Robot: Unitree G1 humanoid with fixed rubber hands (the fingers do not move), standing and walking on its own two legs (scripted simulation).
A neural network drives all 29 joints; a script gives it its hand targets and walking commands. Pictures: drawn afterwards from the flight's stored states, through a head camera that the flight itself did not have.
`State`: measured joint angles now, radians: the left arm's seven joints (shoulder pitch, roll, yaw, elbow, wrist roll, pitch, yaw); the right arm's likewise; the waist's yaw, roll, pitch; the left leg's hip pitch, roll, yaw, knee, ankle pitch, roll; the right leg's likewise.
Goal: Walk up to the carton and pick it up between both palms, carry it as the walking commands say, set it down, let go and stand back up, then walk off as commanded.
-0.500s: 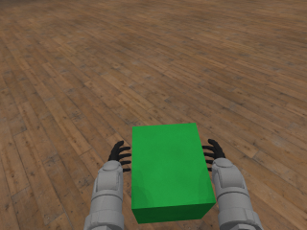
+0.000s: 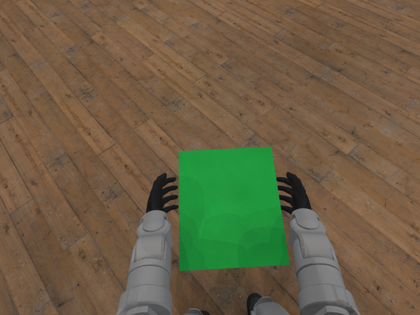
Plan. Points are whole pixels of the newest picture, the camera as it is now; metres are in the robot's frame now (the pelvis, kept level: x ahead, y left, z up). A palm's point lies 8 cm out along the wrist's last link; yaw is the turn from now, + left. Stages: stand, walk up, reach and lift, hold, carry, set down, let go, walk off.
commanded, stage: set down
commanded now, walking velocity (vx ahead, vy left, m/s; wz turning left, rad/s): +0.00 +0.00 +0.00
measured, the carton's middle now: (226, 212) +0.36 -0.01 -0.14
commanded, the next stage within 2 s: none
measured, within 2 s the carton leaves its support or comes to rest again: neither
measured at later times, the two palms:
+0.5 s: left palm (164, 212) +0.36 +0.13 -0.13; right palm (285, 208) +0.36 -0.15 -0.14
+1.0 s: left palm (171, 214) +0.39 +0.14 -0.22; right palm (274, 210) +0.38 -0.15 -0.23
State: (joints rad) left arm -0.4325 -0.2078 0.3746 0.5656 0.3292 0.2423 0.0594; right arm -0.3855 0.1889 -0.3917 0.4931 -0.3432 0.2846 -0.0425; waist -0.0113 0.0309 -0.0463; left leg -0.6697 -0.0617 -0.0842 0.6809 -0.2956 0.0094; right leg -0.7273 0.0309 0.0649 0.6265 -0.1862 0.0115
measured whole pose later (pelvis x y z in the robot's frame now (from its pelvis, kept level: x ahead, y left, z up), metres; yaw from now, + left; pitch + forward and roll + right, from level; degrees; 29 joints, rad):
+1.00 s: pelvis -0.03 -0.01 -0.15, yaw +1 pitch +41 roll +1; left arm -0.75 -0.13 0.44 0.65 0.21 0.21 0.12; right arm -0.71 0.13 -0.41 0.60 -0.26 0.25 -0.14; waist 0.01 0.02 -0.24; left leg -1.61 -0.12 -0.08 1.44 -0.54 -0.02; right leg -1.68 0.08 0.08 1.38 -0.41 0.03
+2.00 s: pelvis -0.07 -0.01 -0.29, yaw +3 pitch +46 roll +3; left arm -1.15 0.02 0.45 0.76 0.17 0.24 0.14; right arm -1.13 -0.02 -0.42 0.73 -0.20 0.27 -0.17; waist -0.01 0.02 -0.04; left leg -2.10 -0.18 -0.06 1.89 -0.60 -0.07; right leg -2.18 0.13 0.09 1.84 -0.47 0.06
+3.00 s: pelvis -0.06 +0.00 -0.37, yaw +4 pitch +38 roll -1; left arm -1.39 0.18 0.23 0.98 -0.01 0.17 0.18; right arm -1.33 -0.21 -0.31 0.94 -0.01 0.19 -0.11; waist -0.03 0.03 0.30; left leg -2.20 -0.18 -0.03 2.22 -0.68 -0.04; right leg -2.25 0.08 0.04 2.16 -0.58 0.06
